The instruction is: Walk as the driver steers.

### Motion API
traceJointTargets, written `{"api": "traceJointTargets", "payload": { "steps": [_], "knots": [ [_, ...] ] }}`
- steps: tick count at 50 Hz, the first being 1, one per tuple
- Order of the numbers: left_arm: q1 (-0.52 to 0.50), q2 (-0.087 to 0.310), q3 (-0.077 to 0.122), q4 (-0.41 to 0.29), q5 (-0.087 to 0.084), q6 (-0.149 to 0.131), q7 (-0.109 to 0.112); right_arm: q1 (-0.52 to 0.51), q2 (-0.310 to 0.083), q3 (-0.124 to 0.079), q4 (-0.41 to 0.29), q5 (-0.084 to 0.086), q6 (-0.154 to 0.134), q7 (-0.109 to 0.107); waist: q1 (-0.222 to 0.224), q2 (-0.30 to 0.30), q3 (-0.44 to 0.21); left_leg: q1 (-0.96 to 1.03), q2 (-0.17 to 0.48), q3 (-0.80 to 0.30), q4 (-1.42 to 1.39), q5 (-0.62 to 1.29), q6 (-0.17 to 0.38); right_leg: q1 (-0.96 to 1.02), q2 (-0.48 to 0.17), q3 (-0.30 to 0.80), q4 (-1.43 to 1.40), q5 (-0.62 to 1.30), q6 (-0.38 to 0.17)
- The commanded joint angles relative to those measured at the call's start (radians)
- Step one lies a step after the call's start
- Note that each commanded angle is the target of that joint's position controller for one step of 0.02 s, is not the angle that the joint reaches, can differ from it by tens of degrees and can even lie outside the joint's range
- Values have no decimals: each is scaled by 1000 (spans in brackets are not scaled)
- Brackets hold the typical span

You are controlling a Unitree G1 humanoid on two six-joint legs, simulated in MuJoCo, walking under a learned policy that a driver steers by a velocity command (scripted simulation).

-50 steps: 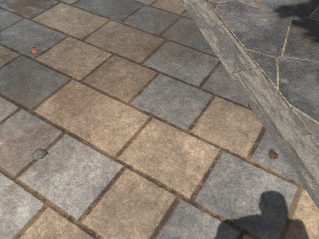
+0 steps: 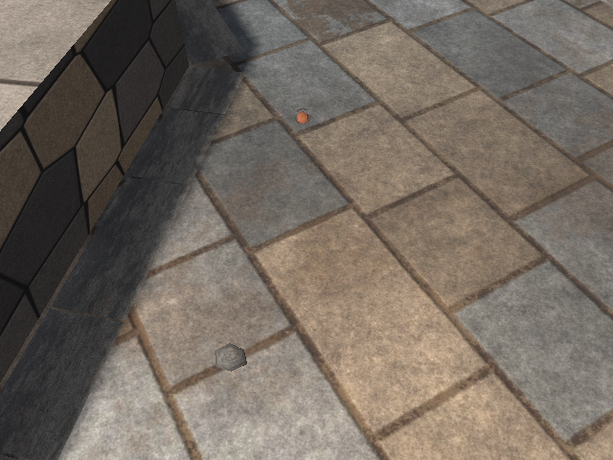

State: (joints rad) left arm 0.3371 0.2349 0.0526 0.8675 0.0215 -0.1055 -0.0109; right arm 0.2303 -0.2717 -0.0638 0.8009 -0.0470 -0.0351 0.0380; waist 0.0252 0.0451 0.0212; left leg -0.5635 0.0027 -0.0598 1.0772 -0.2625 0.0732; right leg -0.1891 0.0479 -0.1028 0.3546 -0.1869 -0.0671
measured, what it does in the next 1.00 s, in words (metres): walks ahead, turning right: left foot, then right foot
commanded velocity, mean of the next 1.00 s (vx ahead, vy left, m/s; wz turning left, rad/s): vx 0.50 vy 0.00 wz -0.39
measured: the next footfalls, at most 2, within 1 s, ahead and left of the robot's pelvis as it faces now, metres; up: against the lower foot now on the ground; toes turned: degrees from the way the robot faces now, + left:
left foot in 0.26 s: +0.29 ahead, +0.12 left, +0.00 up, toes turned -3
right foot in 0.78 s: +0.50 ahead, -0.15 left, +0.00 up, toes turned -27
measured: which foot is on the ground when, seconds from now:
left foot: up 0.00-0.24, down 0.26-0.76, up 0.78-1.00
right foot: down 0.00-0.26, up 0.28-0.76, down 0.78-1.00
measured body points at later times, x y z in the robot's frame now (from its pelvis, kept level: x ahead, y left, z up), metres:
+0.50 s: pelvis +0.25 +0.03 +0.00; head +0.28 +0.04 +0.45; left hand +0.40 +0.28 -0.13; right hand +0.24 -0.24 -0.12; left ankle +0.24 +0.12 -0.74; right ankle +0.26 -0.11 -0.66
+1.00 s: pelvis +0.48 -0.10 +0.00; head +0.51 -0.13 +0.45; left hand +0.66 +0.11 -0.13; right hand +0.47 -0.38 -0.13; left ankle +0.60 +0.03 -0.66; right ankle +0.47 -0.13 -0.74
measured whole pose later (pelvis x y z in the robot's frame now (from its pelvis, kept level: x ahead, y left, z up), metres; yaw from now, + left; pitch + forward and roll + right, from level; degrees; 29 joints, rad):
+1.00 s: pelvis +0.48 -0.10 +0.00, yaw -29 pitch +0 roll +0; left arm 0.31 0.26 0.07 0.86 0.00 -0.04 -0.01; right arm 0.19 -0.25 -0.04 0.79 -0.04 -0.05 0.02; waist 0.01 0.03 0.06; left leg -0.59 0.12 -0.01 1.08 -0.27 -0.02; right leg -0.18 0.14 -0.02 0.35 -0.18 -0.14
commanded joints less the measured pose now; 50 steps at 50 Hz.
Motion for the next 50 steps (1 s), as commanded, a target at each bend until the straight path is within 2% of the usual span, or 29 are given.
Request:
{"api": "traceJointTargets", "payload": {
  "steps": [1, 4, 8, 10, 11, 12, 13, 14, 15, 16, 17, 19, 23, 27, 30, 33, 36, 37, 38, 39, 40, 41, 42, 43, 44, 45, 46, 48, 50],
  "knots": [
    [19, 73, 7, -23, -9, -21, -8, -13, -3, 13, -63, -7, -4, 13, -41, -101, 23, -87, 67, 22, -119, 104, -22, 19, -263, 237, -228, 157, -149],
    [67, 88, 8, 0, -16, -10, -9, -158, 26, 37, -101, 5, -14, 20, -5, -106, 37, 0, 57, 88, -329, 192, -50, -15, -212, 184, -216, 228, -132],
    [138, 136, 17, 30, -10, 4, -4, -243, -1, 38, -124, 19, -25, 6, 21, -116, 33, 76, 22, 106, -459, 170, -59, 54, -242, 228, -145, 320, -127],
    [142, 146, 19, 39, -7, 12, 1, -220, -16, 32, -121, 20, -35, -5, 4, -127, 21, 143, 4, 102, -521, 111, -46, 92, -254, 261, -80, 350, -118],
    [134, 150, 21, 42, -10, 16, 3, -153, -25, 27, -99, 16, -43, -13, -31, -120, -2, 246, -16, 108, -588, 108, -34, 85, -240, 256, -5, 390, -104],
    [141, 133, 17, 46, -16, 17, 2, -31, -61, 11, -56, 2, -58, -25, -76, -75, -71, 434, -8, 87, -639, 115, -10, 39, -187, 218, 158, 412, -83],
    [110, 97, 7, 11, -25, 13, 2, 144, -136, -10, -33, -21, -70, -41, -154, 14, -200, 669, 190, -116, -672, -8, 42, -113, -129, 169, 413, 204, -56],
    [183, -15, -16, -26, -51, 17, 6, 195, -231, -33, -33, -30, -61, -49, -129, 209, -296, 883, 450, -478, -757, -107, 129, -424, 2, 60, 703, -308, -18],
    [168, 94, 12, -8, -28, 32, 15, 180, -175, -28, -31, -2, -47, -48, -130, 116, -259, 794, 452, -564, -799, -174, 160, -499, -33, 125, 825, -329, -32],
    [110, 101, 21, -12, -20, 38, 10, 107, -97, -6, -36, 6, -48, -44, -94, 44, -134, 690, 396, -426, -816, -157, 137, -515, -77, 156, 845, -240, -39],
    [71, 75, 19, -17, -15, 40, 1, 55, -55, 3, -37, 12, -54, -39, -72, 31, -65, 589, 349, -302, -849, -46, 114, -497, -104, 157, 821, -175, -31],
    [56, 62, 25, -15, 5, 63, -13, 29, -15, 12, -23, 18, -66, -43, -31, 57, -17, 487, 281, -139, -887, 104, 70, -448, -130, 149, 786, -125, -9],
    [-20, 27, 23, -49, 14, 93, -34, 86, -23, 5, 21, 33, -91, -46, -7, 35, -3, 481, 268, 14, -915, 317, 77, -502, -138, 132, 785, -21, 15],
    [-167, 20, 13, -107, 14, 97, -50, 128, -23, 5, 55, 26, -89, -46, -21, 33, 42, 480, 244, 140, -926, 369, 74, -548, -141, 106, 630, 124, 27],
    [-282, 17, -1, -149, 13, 94, -64, 147, -57, -2, 68, 25, -86, -49, -43, 36, 67, 476, 244, 210, -931, 378, 62, -472, -130, 50, 439, 199, 8],
    [-349, 35, -3, -181, 18, 94, -69, 194, -88, -10, 94, 25, -74, -56, -61, 26, 84, 564, 271, 250, -898, 451, 53, -438, -111, -3, 338, 126, -28],
    [-315, 57, 7, -183, 23, 93, -59, 209, -128, -18, 112, 22, -52, -65, -35, 48, 39, 648, 280, 304, -720, 833, 35, -324, -31, -61, 285, -22, -86],
    [-238, 73, 17, -163, 22, 89, -53, 209, -146, -23, 115, 21, -41, -66, -1, 52, -10, 658, 278, 316, -583, 941, 32, -234, 11, -71, 266, -68, -110],
    [-100, 95, 31, -121, 26, 79, -43, 202, -157, -25, 111, 25, -30, -66, 60, 30, -91, 602, 264, 333, -377, 903, 18, -56, 49, -65, 199, -52, -138],
    [69, 168, 61, -70, 37, 73, -26, 204, -139, -19, 88, 21, -27, -63, 127, -54, -200, 401, 238, 334, -86, 629, -14, 210, -44, 101, 153, -130, -183],
    [44, 294, 88, -87, 27, 74, -11, 242, -7, 8, 14, 28, -34, -39, 46, -301, -274, -62, 56, 292, 269, -269, -77, 514, -356, 633, 82, -166, -321],
    [101, 293, 89, -103, 0, 89, -4, 112, -100, -10, -22, 26, -49, -34, 115, -172, -324, -186, -3, 69, 369, -276, -82, 528, -399, 872, -66, -156, -351],
    [50, 263, 81, -83, -2, 92, 6, 28, -95, -7, -48, 38, -61, -30, 89, -119, -170, -256, 60, 36, 337, -149, -68, 434, -372, 690, -77, -59, -318],
    [-2, 206, 68, -83, -11, 88, 9, 39, -84, 0, -38, 38, -71, -34, 43, -59, -82, -198, 98, 41, 233, -62, -65, 282, -334, 579, -84, 82, -279],
    [-50, 173, 59, -90, -13, 80, 9, 50, -81, -1, -25, 26, -65, -37, -1, -25, -43, -124, 119, 36, 164, -45, -69, 174, -278, 497, -92, 192, -243],
    [-81, 147, 50, -95, -20, 73, 10, 79, -75, 1, -21, 7, -47, -36, -37, -33, -41, -55, 126, 30, 123, -45, -80, 104, -238, 437, -106, 263, -230],
    [-86, 137, 44, -98, -22, 63, 7, 94, -68, 1, -17, -2, -27, -33, -51, -38, -52, -13, 125, 31, 96, -51, -90, 68, -218, 407, -113, 313, -228],
    [-58, 128, 37, -80, -23, 40, 2, 110, -39, 6, -7, -3, -2, -22, -66, -41, -52, -3, 122, 57, 35, -15, -98, 44, -197, 337, -141, 376, -219],
    [-5, 128, 33, -53, -20, 29, 0, 49, -29, 10, -19, 1, 6, -15, -45, -62, -14, -41, 132, 75, -48, 81, -97, 42, -184, 292, -181, 387, -187]
  ]
}}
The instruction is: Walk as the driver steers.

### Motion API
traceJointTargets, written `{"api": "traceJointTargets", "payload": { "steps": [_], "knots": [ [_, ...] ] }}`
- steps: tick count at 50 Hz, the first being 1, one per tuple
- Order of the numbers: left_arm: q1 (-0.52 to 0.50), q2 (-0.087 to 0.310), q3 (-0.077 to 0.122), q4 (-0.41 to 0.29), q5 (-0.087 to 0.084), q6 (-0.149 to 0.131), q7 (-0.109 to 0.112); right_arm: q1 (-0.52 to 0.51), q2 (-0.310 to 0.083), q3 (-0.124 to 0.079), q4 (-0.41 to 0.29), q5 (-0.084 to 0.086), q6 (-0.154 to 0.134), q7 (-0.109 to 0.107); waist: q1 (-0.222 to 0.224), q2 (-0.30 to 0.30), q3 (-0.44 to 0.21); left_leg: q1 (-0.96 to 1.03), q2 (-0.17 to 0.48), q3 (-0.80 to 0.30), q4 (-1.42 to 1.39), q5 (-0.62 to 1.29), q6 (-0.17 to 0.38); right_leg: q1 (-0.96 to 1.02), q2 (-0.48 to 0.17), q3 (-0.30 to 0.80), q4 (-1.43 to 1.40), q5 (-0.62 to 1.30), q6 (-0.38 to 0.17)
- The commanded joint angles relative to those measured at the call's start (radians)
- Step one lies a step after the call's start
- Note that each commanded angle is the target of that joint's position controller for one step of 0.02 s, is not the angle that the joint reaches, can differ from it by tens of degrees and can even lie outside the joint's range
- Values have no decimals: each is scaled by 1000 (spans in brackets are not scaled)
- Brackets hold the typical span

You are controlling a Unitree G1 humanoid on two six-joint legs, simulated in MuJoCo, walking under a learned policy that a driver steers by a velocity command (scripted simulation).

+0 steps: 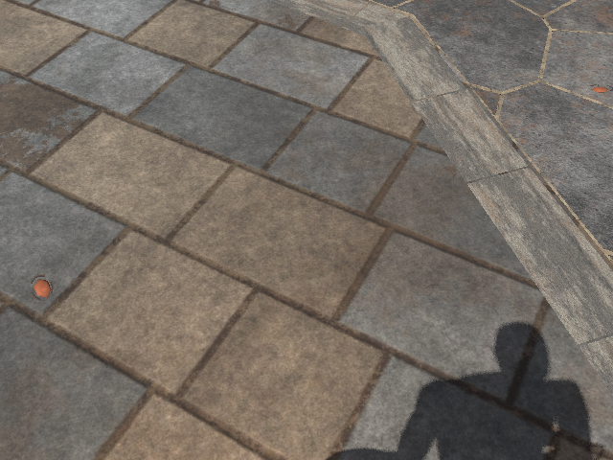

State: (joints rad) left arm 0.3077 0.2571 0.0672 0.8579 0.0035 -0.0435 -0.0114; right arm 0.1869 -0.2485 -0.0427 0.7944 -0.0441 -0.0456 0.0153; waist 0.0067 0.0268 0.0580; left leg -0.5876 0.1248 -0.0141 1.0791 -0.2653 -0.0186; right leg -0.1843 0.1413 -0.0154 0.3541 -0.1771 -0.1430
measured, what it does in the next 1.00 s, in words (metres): walks ahead, turning left: left foot, then right foot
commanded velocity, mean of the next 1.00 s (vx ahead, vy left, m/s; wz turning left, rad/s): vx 0.37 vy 0.00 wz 0.39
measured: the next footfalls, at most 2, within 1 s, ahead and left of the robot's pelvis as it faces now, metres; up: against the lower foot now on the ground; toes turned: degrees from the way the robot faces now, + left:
left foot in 0.36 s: +0.35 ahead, +0.12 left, +0.00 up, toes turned +10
right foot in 0.84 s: +0.64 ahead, +0.04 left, +0.00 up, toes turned +28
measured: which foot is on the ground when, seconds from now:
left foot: up 0.00-0.34, down 0.36-0.84, up 0.86-1.00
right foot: down 0.00-0.34, up 0.36-0.82, down 0.84-1.00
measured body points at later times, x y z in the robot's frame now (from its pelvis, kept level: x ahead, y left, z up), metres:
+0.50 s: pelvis +0.28 +0.07 -0.01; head +0.31 +0.07 +0.44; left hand +0.31 +0.33 -0.14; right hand +0.41 -0.19 -0.14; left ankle +0.31 +0.11 -0.74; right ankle +0.22 -0.07 -0.64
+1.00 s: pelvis +0.48 +0.07 -0.01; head +0.52 +0.07 +0.44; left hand +0.49 +0.37 -0.10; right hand +0.68 -0.15 -0.14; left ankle +0.36 +0.13 -0.65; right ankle +0.60 +0.03 -0.74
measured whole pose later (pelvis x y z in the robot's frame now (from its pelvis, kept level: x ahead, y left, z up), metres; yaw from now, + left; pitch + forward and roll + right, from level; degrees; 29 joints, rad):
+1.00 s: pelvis +0.48 +0.07 -0.01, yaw +30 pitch +0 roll +1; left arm 0.14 0.25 0.00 0.72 0.02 -0.02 0.04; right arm 0.26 -0.32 -0.08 0.79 -0.02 0.05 0.00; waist -0.03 0.04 0.09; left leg -0.42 -0.10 -0.06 1.18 -0.49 -0.01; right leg -0.37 -0.01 -0.04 0.49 -0.12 -0.04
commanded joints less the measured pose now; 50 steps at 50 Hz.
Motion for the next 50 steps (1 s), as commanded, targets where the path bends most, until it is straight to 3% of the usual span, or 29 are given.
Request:
{"api": "traceJointTargets", "payload": {
  "steps": [1, 5, 11, 14, 16, 17, 18, 19, 20, 21, 22, 23, 24, 27, 30, 32, 34, 37, 39, 40, 41, 42, 43, 44, 45, 46, 47, 48, 50],
  "knots": [
    [49, 106, 17, -32, -2, -35, 0, 51, -56, -11, -22, 2, 18, 10, -11, -52, -32, -47, 13, 34, -91, 131, -1, 55, -274, 189, -191, 391, -90],
    [108, 106, 8, -6, 2, -44, 1, -68, -61, -9, -47, 19, 16, 17, 34, -71, -9, -108, -4, 40, -238, 272, 27, 157, -273, 120, -208, 429, -18],
    [172, 93, -11, 46, 23, -48, 26, -204, -49, 4, -87, 22, 7, 33, 70, -65, 56, -130, -82, 62, -413, 269, 81, 302, -323, 28, -212, 531, 0],
    [142, 111, -15, 59, 28, -49, 41, -164, -52, 3, -81, 20, 3, 29, 31, -89, 21, 11, -153, 130, -481, 162, 128, 341, -336, -31, -95, 892, 25],
    [126, 142, -10, 65, 34, -41, 52, -13, -82, -11, -38, 17, 1, 18, -37, -121, -69, 172, -217, 160, -502, 64, 172, 361, -343, -56, 139, 1155, 40],
    [107, 160, -6, 60, 31, -35, 53, 134, -107, -25, 6, 11, -7, 13, -104, -117, -141, 346, -228, 137, -571, 89, 203, 297, -335, -73, 335, 1092, 47],
    [68, 158, -11, 29, 21, -40, 51, 294, -168, -49, 43, -7, -11, 3, -185, -61, -229, 599, -101, -35, -609, 63, 268, 90, -306, -103, 616, 798, 57],
    [131, 61, -29, -21, 2, -49, 28, 315, -283, -83, 40, -9, -2, -6, -116, 196, -314, 910, 196, -568, -638, 108, 452, -362, -83, -112, 1048, -103, 115],
    [54, 124, -16, -33, 26, -59, 24, 269, -236, -76, 47, 45, 5, 4, -116, 65, -321, 903, 205, -722, -746, 139, 466, -495, -76, 77, 1130, -281, 97],
    [-6, 117, -21, -67, 18, -73, 16, 192, -215, -71, 34, 48, 8, 3, -82, 29, -172, 763, 182, -563, -777, 149, 432, -541, -143, 103, 1072, -186, 94],
    [-25, 118, -23, -72, 16, -80, 13, 149, -158, -59, 29, 41, 9, 3, -53, -48, -98, 639, 147, -479, -809, 216, 393, -509, -177, 86, 995, -140, 98],
    [-31, 109, -23, -73, 23, -69, 12, 124, -131, -51, 28, 39, 6, 0, -19, -76, -43, 533, 100, -407, -826, 291, 358, -467, -200, 81, 928, -137, 110],
    [-17, 98, -27, -79, 38, -47, 10, 110, -110, -42, 33, 42, 2, -5, 12, -62, -35, 460, 55, -349, -845, 335, 334, -415, -216, 78, 873, -138, 129],
    [-18, 67, -35, -94, 50, -4, 2, 137, -152, -50, 39, 46, -19, -5, 28, -17, -43, 380, -4, -272, -870, 404, 322, -377, -224, 40, 751, -112, 169],
    [-126, 65, -38, -138, 41, 2, 6, 174, -171, -54, 44, 44, -17, -7, 6, 1, -13, 359, -43, -216, -828, 708, 277, -395, -206, 5, 594, -9, 203],
    [-181, 60, -43, -159, 33, 3, 9, 206, -171, -56, 47, 48, -6, -9, -22, 27, -49, 396, -75, -189, -767, 839, 219, -374, -178, -5, 502, 62, 203],
    [-230, 66, -46, -178, 23, 4, 11, 240, -172, -58, 49, 47, 8, -17, -53, 52, -79, 456, -81, -208, -725, 858, 185, -373, -152, 0, 437, 108, 193],
    [-286, 83, -49, -199, 16, -1, 17, 258, -173, -60, 40, 35, 29, -30, -79, 64, -83, 531, -69, -270, -658, 827, 174, -374, -120, 20, 341, 92, 180],
    [-239, 109, -44, -189, 14, -12, 23, 219, -180, -65, 18, 25, 36, -37, -50, 71, -85, 535, -63, -322, -592, 797, 157, -290, -106, 54, 240, 56, 157],
    [-179, 128, -39, -172, 14, -19, 29, 178, -191, -68, 2, 25, 34, -39, -18, 77, -94, 514, -74, -343, -545, 778, 137, -202, -97, 65, 170, 57, 139],
    [-97, 140, -35, -150, 19, -32, 37, 139, -195, -69, -10, 36, 26, -35, 33, 61, -112, 476, -112, -339, -452, 743, 112, -72, -104, 66, 57, 159, 117],
    [11, 195, -23, -140, 31, -47, 48, 136, -155, -57, -42, 54, 14, -27, 68, -30, -210, 371, -158, -301, -253, 516, 77, 159, -275, 189, 52, 401, 70],
    [6, 268, -11, -167, 32, -34, 53, 279, -68, -41, -59, 80, 16, -35, -3, -253, -340, 161, -321, -135, 28, -353, 52, 386, -600, 483, 117, 940, -64],
    [51, 201, -18, -162, 3, -11, 40, 340, -158, -58, -24, 31, 33, -44, -11, -175, -378, 135, -278, -106, 136, -464, 58, 338, -619, 528, 158, 1094, -105],
    [-12, 181, -17, -178, 0, 1, 44, 347, -154, -60, -11, 29, 50, -45, -38, -175, -355, 91, -251, -99, 237, -389, 41, 293, -617, 518, 128, 879, -150],
    [-85, 117, -29, -200, -1, 12, 49, 254, -170, -59, -13, 16, 67, -38, -24, -109, -258, 62, -208, -71, 227, -304, 24, 170, -539, 430, 47, 569, -127],
    [-137, 87, -42, -209, 7, 21, 54, 178, -174, -64, -31, 17, 82, -23, -24, -121, -172, 76, -185, -67, 184, -244, 6, 71, -450, 317, -13, 397, -78],
    [-146, 96, -40, -200, 17, 25, 56, 169, -153, -60, -36, 20, 96, -10, -31, -161, -124, 104, -185, -57, 160, -218, -11, -4, -399, 245, -41, 374, -64],
    [-121, 114, -31, -175, 24, 20, 51, 177, -120, -48, -37, 30, 108, -1, -40, -166, -119, 162, -198, -47, 106, -184, -16, -59, -364, 162, -49, 420, -62]
  ]
}}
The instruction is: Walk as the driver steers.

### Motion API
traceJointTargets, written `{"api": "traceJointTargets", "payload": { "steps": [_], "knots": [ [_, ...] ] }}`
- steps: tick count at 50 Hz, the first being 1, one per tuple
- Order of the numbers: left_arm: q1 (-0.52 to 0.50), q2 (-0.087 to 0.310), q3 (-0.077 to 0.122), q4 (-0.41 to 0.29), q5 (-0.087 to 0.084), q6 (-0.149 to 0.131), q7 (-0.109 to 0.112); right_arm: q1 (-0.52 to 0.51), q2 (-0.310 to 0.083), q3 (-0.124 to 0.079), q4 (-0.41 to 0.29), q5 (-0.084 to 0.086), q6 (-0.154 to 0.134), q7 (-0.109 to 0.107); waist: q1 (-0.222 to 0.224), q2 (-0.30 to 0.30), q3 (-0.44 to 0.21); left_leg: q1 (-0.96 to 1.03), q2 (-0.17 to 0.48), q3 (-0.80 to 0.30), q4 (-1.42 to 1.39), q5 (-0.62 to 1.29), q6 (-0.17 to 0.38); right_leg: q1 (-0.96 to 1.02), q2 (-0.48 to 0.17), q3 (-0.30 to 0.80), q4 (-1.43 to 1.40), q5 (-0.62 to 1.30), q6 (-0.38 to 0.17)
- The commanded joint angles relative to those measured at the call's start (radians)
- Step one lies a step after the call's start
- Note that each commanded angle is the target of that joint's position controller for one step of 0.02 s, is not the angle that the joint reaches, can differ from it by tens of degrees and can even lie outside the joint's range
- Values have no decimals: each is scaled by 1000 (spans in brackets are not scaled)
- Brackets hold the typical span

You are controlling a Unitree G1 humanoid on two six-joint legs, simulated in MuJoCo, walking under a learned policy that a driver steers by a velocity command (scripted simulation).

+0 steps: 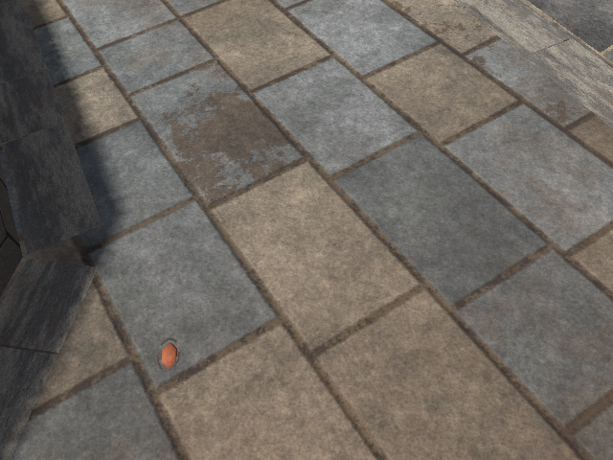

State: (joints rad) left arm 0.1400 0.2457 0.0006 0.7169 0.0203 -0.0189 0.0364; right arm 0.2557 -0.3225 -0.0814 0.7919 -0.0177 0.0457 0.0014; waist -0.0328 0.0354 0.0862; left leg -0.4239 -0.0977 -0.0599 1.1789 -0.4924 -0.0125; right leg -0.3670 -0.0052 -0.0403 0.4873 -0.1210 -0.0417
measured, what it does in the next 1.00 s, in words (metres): steps on the spot: left foot, then right foot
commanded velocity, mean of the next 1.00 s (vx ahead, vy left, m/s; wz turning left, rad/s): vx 0.02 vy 0.00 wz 0.11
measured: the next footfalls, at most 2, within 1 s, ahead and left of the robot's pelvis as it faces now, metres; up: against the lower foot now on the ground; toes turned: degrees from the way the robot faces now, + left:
left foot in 0.24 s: +0.04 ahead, +0.11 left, +0.00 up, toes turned +1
right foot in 0.50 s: +0.04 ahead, -0.11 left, +0.00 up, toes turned +4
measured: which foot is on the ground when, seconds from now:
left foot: up 0.00-0.22, down 0.24-1.00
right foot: down 0.00-0.26, up 0.28-0.48, down 0.50-1.00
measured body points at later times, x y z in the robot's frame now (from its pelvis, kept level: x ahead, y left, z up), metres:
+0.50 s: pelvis +0.00 +0.02 +0.01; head +0.01 +0.03 +0.46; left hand +0.04 +0.28 -0.14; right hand +0.14 -0.21 -0.12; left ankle +0.00 +0.11 -0.73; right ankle +0.00 -0.11 -0.74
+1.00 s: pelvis -0.01 +0.00 +0.01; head -0.01 +0.00 +0.46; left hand -0.01 +0.24 -0.15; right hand +0.01 -0.24 -0.14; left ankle +0.00 +0.11 -0.73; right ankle +0.00 -0.11 -0.73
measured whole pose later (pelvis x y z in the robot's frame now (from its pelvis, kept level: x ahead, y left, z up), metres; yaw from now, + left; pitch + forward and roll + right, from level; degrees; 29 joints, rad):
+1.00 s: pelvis -0.01 +0.00 +0.01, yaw +3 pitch -2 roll +0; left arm 0.27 0.19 0.00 1.08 0.01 0.01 0.03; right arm 0.27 -0.20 0.00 1.10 -0.01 0.01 -0.03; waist 0.00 0.00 0.03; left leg -0.17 -0.03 -0.03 0.39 -0.19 0.02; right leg -0.16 0.01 0.01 0.39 -0.20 -0.01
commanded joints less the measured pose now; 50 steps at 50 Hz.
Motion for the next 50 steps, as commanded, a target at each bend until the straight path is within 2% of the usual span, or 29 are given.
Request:
{"api": "traceJointTargets", "payload": {
  "steps": [1, 4, 8, 10, 11, 12, 13, 14, 15, 16, 17, 19, 21, 22, 24, 25, 26, 27, 28, 29, 32, 41, 50],
  "knots": [
    [55, 127, 37, -26, 9, -9, 0, 110, -35, -5, -35, 5, 17, 13, -4, -167, -158, 12, 19, 1, -31, 45, -20, 124, -216, 169, -180, 377, -166],
    [60, 134, 43, -13, 7, -11, -8, 79, -20, 9, -43, -4, 24, 12, 0, -182, -174, 42, 31, 15, -173, 49, -7, 119, -231, 159, -194, 261, -180],
    [68, 159, 55, 2, 10, 13, -22, 11, -18, 30, -58, 1, 29, 15, 31, -225, -155, 149, 45, 65, -412, 54, 21, 70, -226, 172, -223, -47, -174],
    [73, 174, 60, 13, 3, 31, -26, 33, -11, 37, -45, -1, 20, 13, 15, -199, -139, 240, 41, 92, -581, 127, 44, 35, -222, 174, -196, -90, -154],
    [85, 173, 60, 21, -4, 38, -25, 59, -11, 40, -32, -5, 10, 12, 0, -175, -125, 320, 41, 93, -706, 196, 66, -16, -214, 166, -172, -106, -121],
    [121, 158, 58, 34, -1, 40, -27, 48, -29, 43, -36, -12, -1, 9, 3, -110, -97, 361, 81, 15, -830, 237, 86, -68, -191, 145, -134, -138, -62],
    [157, 79, 40, 18, 0, 37, -36, 41, -79, 42, -54, -32, -13, 2, 28, 111, -133, 399, 322, -286, -984, 132, 122, -122, -99, 46, 75, -264, 7],
    [116, 73, 38, 4, -11, 45, -22, -39, -128, 31, -67, -19, -17, -5, 26, 231, -37, 111, 453, -406, -1031, 150, 213, -75, 3, 9, 117, -377, 34],
    [86, 110, 47, 15, -11, 55, -22, -75, -68, 46, -63, -25, -28, -10, 37, 127, 4, 57, 393, -326, -1019, 185, 221, 13, -31, 72, 209, -319, 34],
    [106, 96, 48, 32, -16, 58, -27, -116, -37, 58, -58, -20, -37, -16, 66, 118, -7, 64, 343, -252, -1002, 255, 204, 25, -11, 65, 229, -281, 30],
    [141, 95, 50, 59, -14, 56, -28, -132, -26, 62, -54, -18, -43, -20, 80, 108, -19, 100, 297, -189, -978, 358, 183, 39, -7, 59, 237, -254, 32],
    [178, 86, 48, 94, 0, 51, -26, -110, -18, 67, -36, -3, -56, -28, 73, 106, -76, 216, 261, -121, -898, 631, 179, 52, 0, 44, 220, -254, 40],
    [160, 64, 39, 101, -9, 47, -18, -67, -12, 70, -7, 3, -60, -30, 51, 90, -108, 292, 270, -116, -843, 755, 186, 77, 0, 42, 133, -271, 49],
    [154, 57, 36, 106, -14, 46, -13, -59, -14, 69, 6, 5, -59, -32, 45, 91, -112, 311, 270, -122, -823, 760, 184, 96, 2, 38, 64, -253, 52],
    [176, 55, 30, 130, -14, 41, -4, -66, -25, 63, 21, 10, -55, -36, 61, 69, -121, 281, 249, -126, -796, 672, 143, 217, -14, 48, -124, -33, 51],
    [179, 86, 35, 139, -6, 34, -1, -50, -11, 67, 26, 11, -58, -35, 50, 44, -132, 237, 231, -133, -800, 572, 109, 288, -64, 101, -140, 67, 49],
    [183, 128, 40, 144, 1, 27, 0, -13, -9, 63, 36, 7, -59, -30, 18, -6, -123, 201, 190, -113, -798, 482, 91, 323, -122, 150, -117, 186, 38],
    [147, 131, 44, 166, -18, 27, -8, 5, 10, 62, 60, 14, -55, -26, -1, -104, -74, 232, 144, -73, -849, 403, 81, 219, -104, 141, -95, 144, 17],
    [153, 79, 33, 172, -17, 24, -16, -15, -12, 59, 83, 11, -50, -29, 32, -76, -56, 263, 146, -70, -834, 385, 75, 184, -93, 138, -125, 76, 18],
    [156, 69, 29, 186, -13, 21, -17, -30, -11, 55, 92, 11, -47, -31, 37, -81, -46, 274, 149, -68, -827, 389, 76, 168, -87, 135, -142, 40, 22],
    [154, 77, 30, 219, -10, 19, -9, -37, -4, 54, 121, 9, -47, -28, 36, -77, -48, 267, 161, -75, -833, 394, 78, 182, -79, 135, -160, 4, 18],
    [152, 57, 23, 297, -9, 19, -5, -5, 13, 59, 229, 10, -47, -34, 39, -41, -30, 237, 156, -71, -867, 324, 64, 187, -82, 146, -179, -70, 3],
    [169, 31, 14, 355, -10, 19, -3, 42, 36, 69, 297, 9, -47, -37, 36, -40, -16, 221, 157, -67, -870, 298, 58, 166, -77, 148, -185, -102, -1]
  ]
}}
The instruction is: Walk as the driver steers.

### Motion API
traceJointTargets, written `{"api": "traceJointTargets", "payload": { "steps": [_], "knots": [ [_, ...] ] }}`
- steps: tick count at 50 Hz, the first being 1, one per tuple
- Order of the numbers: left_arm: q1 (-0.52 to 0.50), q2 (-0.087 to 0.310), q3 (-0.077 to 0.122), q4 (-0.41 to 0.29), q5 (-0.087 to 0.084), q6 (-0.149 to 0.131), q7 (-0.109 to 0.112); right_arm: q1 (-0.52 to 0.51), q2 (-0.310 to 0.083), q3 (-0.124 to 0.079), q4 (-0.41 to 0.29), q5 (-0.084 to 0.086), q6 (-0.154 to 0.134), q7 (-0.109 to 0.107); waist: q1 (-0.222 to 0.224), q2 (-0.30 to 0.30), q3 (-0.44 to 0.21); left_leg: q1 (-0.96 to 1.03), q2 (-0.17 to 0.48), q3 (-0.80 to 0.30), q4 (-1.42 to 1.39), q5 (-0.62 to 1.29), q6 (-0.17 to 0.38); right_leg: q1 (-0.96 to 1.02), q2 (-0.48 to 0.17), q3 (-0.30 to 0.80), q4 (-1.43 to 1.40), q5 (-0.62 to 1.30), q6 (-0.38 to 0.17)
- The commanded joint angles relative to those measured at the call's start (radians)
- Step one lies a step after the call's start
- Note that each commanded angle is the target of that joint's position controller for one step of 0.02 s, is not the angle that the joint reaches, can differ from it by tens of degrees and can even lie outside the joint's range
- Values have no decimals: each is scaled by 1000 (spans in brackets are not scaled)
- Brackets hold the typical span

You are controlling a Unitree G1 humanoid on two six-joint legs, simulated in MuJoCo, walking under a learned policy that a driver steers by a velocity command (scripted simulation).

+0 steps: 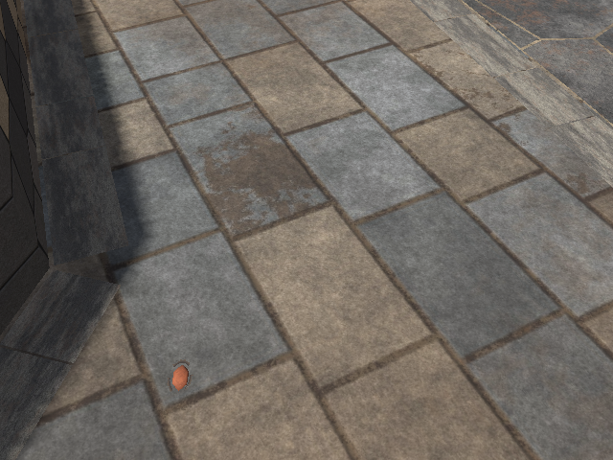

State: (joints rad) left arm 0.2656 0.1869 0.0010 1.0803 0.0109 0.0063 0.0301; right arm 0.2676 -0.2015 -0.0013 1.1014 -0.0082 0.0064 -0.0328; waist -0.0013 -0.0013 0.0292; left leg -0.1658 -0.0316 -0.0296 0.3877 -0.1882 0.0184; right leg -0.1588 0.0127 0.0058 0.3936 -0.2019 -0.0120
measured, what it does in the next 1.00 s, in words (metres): walks ahead: right foot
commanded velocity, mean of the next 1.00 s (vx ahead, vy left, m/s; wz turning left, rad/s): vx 0.37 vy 0.00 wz -0.13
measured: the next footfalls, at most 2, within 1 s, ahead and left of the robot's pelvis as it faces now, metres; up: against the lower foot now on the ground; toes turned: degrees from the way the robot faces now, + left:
right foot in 0.74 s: +0.38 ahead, -0.09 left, +0.00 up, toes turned -15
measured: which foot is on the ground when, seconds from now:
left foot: down 0.00-0.76, up 0.78-1.00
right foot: down 0.00-0.30, up 0.32-0.72, down 0.74-1.00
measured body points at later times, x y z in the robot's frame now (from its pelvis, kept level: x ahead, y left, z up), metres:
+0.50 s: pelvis +0.10 +0.03 +0.00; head +0.11 +0.04 +0.45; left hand +0.19 +0.27 -0.15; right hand +0.00 -0.20 -0.14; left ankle +0.02 +0.10 -0.74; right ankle +0.13 -0.10 -0.67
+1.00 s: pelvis +0.38 -0.05 +0.00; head +0.39 -0.06 +0.45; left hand +0.42 +0.19 -0.15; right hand +0.39 -0.30 -0.15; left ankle +0.46 +0.10 -0.66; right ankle +0.34 -0.08 -0.74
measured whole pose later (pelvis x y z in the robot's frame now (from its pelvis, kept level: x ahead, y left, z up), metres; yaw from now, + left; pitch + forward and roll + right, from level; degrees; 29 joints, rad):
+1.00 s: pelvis +0.38 -0.05 +0.00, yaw -9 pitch -1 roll -1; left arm 0.33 0.20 0.05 1.05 0.02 -0.09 0.00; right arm 0.24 -0.19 -0.04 0.98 -0.03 -0.05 0.02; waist -0.01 0.03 0.05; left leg -0.63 0.10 -0.03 1.12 -0.18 0.07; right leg -0.07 0.12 -0.14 0.29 -0.21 -0.14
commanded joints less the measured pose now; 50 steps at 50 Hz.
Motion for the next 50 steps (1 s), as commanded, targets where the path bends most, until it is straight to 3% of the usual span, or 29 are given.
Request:
{"api": "traceJointTargets", "payload": {
  "steps": [1, 3, 5, 6, 8, 10, 11, 12, 14, 15, 16, 17, 18, 20, 23, 27, 30, 32, 34, 36, 37, 38, 39, 40, 41, 42, 44, 47, 50],
  "knots": [
    [46, 87, 12, -4, 0, -6, 3, 35, -82, -10, -7, 0, -7, -4, 4, -3, 42, -38, 91, -97, -79, -7, 27, -44, -94, 102, -91, -23, -31],
    [61, 101, 19, 3, 1, -2, 3, 53, -90, -15, -1, -2, -4, -3, 4, -10, 28, -53, 63, -84, -63, -208, 38, -57, -70, 99, -88, -235, -43],
    [65, 121, 30, -7, 6, 9, -2, 54, -102, -24, -13, -10, 4, 2, 7, -23, 84, -140, 37, -81, -23, -468, 69, -123, -61, 123, -79, -506, -80],
    [73, 114, 31, -11, 6, 10, -4, 49, -86, -22, -22, -13, 4, 5, 11, -31, 117, -181, 35, -86, -3, -500, 76, -136, -75, 154, -86, -556, -95],
    [116, 111, 37, -5, 6, 5, -4, 26, -49, -18, -43, -17, -8, 12, 30, -67, 113, -241, 20, -62, 76, -399, 69, -77, -133, 250, -125, -552, -128],
    [144, 157, 60, 9, 8, -3, -4, 20, -23, -14, -59, -24, -27, 23, 30, -161, 62, -227, -16, 51, 234, -195, 48, -27, -243, 387, -228, -566, -181],
    [125, 161, 65, 3, 4, -6, -6, 22, -38, -18, -66, -26, -37, 27, 18, -156, 61, -192, 7, 58, 269, -184, 49, -76, -270, 404, -254, -566, -193],
    [85, 160, 68, -8, 2, -9, -9, 45, -37, -20, -66, -23, -45, 31, -10, -142, 74, -132, 12, 61, 240, -210, 56, -141, -259, 378, -248, -560, -186],
    [-24, 142, 70, -41, -2, -11, -13, 191, -7, -19, -18, -14, -57, 31, -95, -103, 114, 109, -17, 70, 60, -215, 80, -337, -165, 244, -135, -530, -143],
    [-77, 111, 65, -70, 0, -18, -15, 296, -42, -29, 13, -15, -65, 20, -135, 8, 129, 236, 60, -72, -65, -286, 99, -465, -89, 151, 49, -452, -111],
    [-98, 27, 45, -107, -8, -32, -25, 405, -146, -55, 36, -16, -72, 11, -152, 262, 85, 331, 292, -468, -276, -572, 163, -603, 44, -37, 372, -329, -62],
    [-130, 88, 55, -130, 27, -39, -30, 396, -174, -67, 39, -16, -65, 13, -131, 207, 148, 237, 393, -614, -324, -657, 214, -670, 7, -23, 516, -293, -72],
    [-121, 94, 57, -129, 30, -48, -41, 306, -141, -60, 9, -20, -69, 13, -74, 120, 179, 169, 381, -563, -319, -613, 219, -661, -37, 16, 588, -210, -80],
    [-73, 74, 57, -101, 19, -62, -61, 218, -102, -51, -26, -14, -91, 11, -19, 71, 151, 155, 306, -375, -333, -389, 172, -613, -64, 32, 616, -90, -71],
    [-71, 63, 60, -94, 22, -52, -73, 257, -61, -38, -11, -14, -115, 3, -10, 69, 101, 205, 246, -160, -302, -47, 135, -613, -45, 18, 652, 3, -56],
    [-222, 39, 48, -165, 20, -43, -73, 289, -43, -25, -6, -18, -122, 3, -28, 77, 118, 190, 227, -10, -278, 246, 128, -640, -34, -32, 549, 77, -42],
    [-334, 19, 29, -222, 17, -43, -79, 288, -57, -21, -8, -16, -126, -2, -45, 91, 130, 153, 220, 75, -273, 389, 117, -529, -24, -115, 352, 129, -53],
    [-348, 32, 28, -243, 15, -43, -79, 296, -80, -24, -1, -14, -127, -6, -39, 99, 123, 180, 236, 117, -229, 572, 106, -442, -2, -160, 263, 116, -88],
    [-264, 64, 40, -229, 14, -47, -70, 282, -113, -31, -2, -10, -128, -13, 8, 114, 60, 232, 247, 161, -71, 928, 88, -311, 57, -200, 235, 75, -134],
    [-25, 112, 68, -160, 14, -57, -61, 259, -148, -42, -13, -10, -116, -16, 106, 132, -79, 230, 260, 181, 256, 1033, 81, -69, 105, -192, 186, 47, -189],
    [103, 153, 89, -124, 25, -61, -54, 241, -157, -46, -27, -9, -114, -10, 170, 119, -138, 102, 243, 199, 482, 851, 71, 126, 74, -126, 125, 34, -226],
    [195, 229, 110, -105, 37, -60, -44, 275, -74, -29, -51, -14, -114, 5, 163, -38, -229, -138, 169, 199, 816, 177, 64, 351, -200, 224, 103, -70, -293],
    [194, 270, 118, -105, 23, -48, -48, 338, -32, -29, -72, 16, -113, 22, 110, -182, -320, -446, -20, 84, 1116, -342, 39, 511, -425, 778, -92, -123, -450],
    [114, 234, 114, -112, 0, -43, -44, 191, -103, -44, -103, 3, -116, 24, 105, -19, -182, -543, 62, -9, 1113, -213, 59, 395, -374, 644, -147, -195, -390],
    [34, 182, 98, -124, -2, -50, -41, 117, -103, -45, -131, 8, -124, 29, 77, 8, -71, -530, 98, -3, 1047, -117, 66, 236, -353, 494, -176, -115, -345],
    [-3, 132, 86, -121, 7, -64, -41, 114, -87, -45, -120, 6, -122, 29, 33, 77, -11, -454, 125, -11, 975, -81, 65, 100, -315, 383, -205, 29, -301],
    [-15, 75, 63, -104, 7, -90, -32, 165, -37, -40, -96, -21, -83, 38, -28, 48, 12, -325, 148, -28, 875, -78, 53, -42, -244, 200, -234, 151, -237],
    [58, 95, 61, -70, 6, -115, -27, 137, -29, -50, -105, -21, -48, 50, -40, -4, 47, -374, 140, -15, 798, -28, 50, -39, -199, 63, -249, 300, -179],
    [108, 97, 56, -62, 5, -117, -26, 5, -34, -53, -151, -14, -41, 58, -12, -42, 76, -478, 128, 15, 682, 100, 48, 10, -160, -42, -260, 412, -105]
  ]
}}
Over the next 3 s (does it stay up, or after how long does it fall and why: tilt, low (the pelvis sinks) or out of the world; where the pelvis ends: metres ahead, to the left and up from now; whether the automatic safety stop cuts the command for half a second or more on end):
stays up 1.43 0.04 -0.01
